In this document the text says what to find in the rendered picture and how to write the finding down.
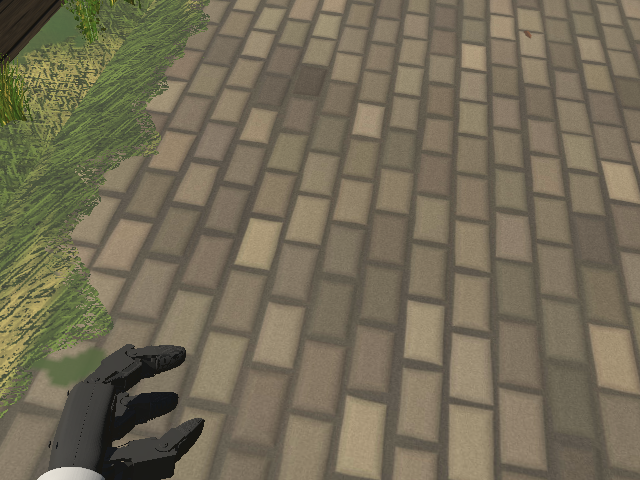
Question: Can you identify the robot left hand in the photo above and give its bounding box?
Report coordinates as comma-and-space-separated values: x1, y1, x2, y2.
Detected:
48, 344, 205, 480

